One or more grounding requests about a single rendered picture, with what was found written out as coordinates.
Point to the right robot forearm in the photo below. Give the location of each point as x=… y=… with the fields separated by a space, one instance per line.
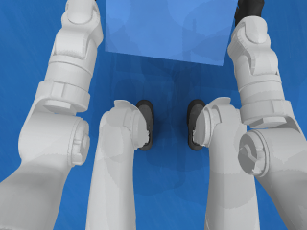
x=258 y=79

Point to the carton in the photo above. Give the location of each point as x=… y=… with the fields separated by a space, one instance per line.
x=185 y=30

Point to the left robot upper arm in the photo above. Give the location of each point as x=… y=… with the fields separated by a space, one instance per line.
x=51 y=144

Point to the right robot upper arm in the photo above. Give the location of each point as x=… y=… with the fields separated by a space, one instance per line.
x=277 y=157

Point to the left robot forearm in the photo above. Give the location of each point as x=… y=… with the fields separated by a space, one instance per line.
x=71 y=64

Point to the robot right foot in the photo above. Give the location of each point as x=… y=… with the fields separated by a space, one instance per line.
x=193 y=111

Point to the right robot shin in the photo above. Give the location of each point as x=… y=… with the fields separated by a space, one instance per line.
x=217 y=101

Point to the right robot hand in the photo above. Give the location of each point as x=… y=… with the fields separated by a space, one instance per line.
x=248 y=8

